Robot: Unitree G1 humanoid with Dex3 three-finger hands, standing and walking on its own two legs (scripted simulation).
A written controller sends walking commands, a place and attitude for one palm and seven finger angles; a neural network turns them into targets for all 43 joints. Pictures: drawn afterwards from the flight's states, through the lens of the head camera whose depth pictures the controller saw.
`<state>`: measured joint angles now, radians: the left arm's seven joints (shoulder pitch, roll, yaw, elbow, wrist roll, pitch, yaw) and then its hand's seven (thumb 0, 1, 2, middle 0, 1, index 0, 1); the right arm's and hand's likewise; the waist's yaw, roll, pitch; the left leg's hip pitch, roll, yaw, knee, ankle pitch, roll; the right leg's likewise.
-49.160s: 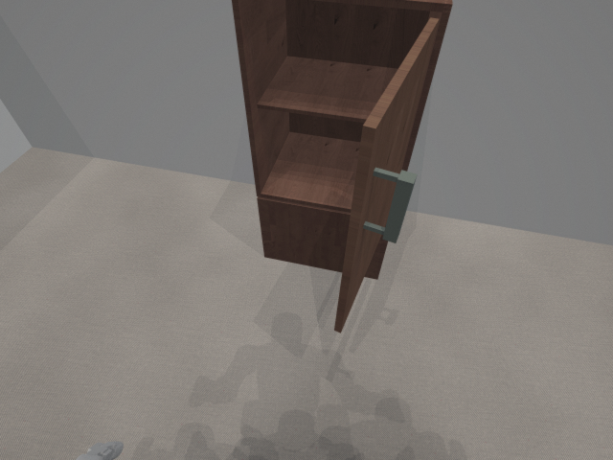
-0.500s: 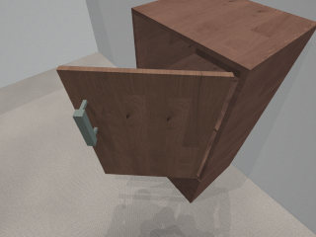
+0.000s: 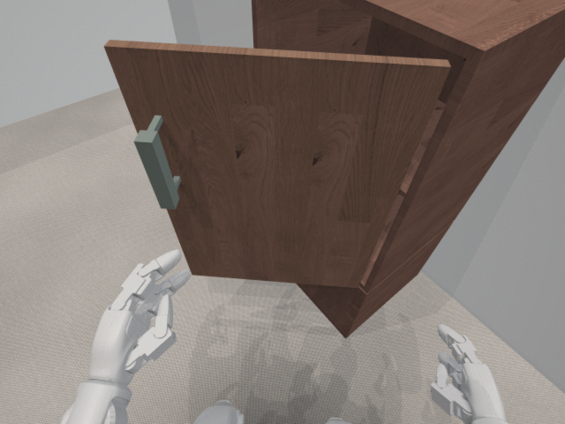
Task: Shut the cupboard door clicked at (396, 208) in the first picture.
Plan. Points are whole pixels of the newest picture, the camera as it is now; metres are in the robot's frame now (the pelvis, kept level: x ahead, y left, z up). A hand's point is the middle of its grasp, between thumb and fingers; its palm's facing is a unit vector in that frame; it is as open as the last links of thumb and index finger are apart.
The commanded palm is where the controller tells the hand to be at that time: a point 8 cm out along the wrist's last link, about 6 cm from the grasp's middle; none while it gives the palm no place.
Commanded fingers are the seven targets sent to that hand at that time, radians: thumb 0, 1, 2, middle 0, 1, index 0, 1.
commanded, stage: raise the hand and make a fist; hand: left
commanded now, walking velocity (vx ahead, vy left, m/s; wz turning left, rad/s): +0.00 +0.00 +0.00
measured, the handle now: (163, 163) +0.47 +0.22 +0.10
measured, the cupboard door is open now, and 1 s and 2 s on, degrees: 47 47 47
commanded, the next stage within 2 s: bring the fist close to the handle in 1.60 s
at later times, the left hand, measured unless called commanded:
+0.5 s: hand (134, 352) +0.20 +0.19 +0.05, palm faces -0.02 -1.00 -0.03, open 4.2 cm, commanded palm +0.17 +0.24 +0.05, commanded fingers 0.00 0.90 0.90 -0.95 -1.12 -0.95 -1.12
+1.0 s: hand (108, 336) +0.21 +0.21 +0.08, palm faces -0.02 -1.00 -0.03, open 3.1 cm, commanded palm +0.19 +0.27 +0.09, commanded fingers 0.00 0.90 0.90 -1.30 -1.50 -1.30 -1.50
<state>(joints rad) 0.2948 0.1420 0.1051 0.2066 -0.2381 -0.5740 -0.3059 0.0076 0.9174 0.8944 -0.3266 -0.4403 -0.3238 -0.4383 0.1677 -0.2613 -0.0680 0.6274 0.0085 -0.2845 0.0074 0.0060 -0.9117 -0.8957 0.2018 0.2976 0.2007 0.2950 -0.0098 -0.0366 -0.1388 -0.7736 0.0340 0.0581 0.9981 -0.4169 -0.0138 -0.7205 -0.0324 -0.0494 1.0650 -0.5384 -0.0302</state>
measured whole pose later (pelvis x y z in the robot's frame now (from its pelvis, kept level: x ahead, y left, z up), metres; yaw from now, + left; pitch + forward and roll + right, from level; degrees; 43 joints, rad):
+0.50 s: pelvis -0.02 +0.02 -0.01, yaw +0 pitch +12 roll -2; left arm 0.43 0.22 0.09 -0.12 -0.26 -0.30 -0.18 0.02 0.90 0.90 -0.78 -0.93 -0.78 -0.93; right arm 0.30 -0.20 0.03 0.54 0.03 -0.21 -0.06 0.01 -0.91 -0.90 0.21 0.30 0.21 0.30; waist -0.01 0.05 -0.11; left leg -0.87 0.05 0.01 1.11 -0.44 0.01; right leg -0.76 -0.01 -0.09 1.09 -0.52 -0.02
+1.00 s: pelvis +0.00 +0.03 +0.01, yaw +1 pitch +9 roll -3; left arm 0.39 0.26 0.12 -0.13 -0.29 -0.27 -0.26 0.02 0.90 0.90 -1.23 -1.42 -1.22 -1.42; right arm 0.23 -0.23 0.05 0.47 0.04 -0.20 -0.05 0.01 -0.91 -0.90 0.20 0.30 0.20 0.30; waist 0.02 0.04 -0.10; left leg -0.75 0.04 0.00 1.02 -0.43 0.02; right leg -0.62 -0.02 -0.10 0.98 -0.50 -0.01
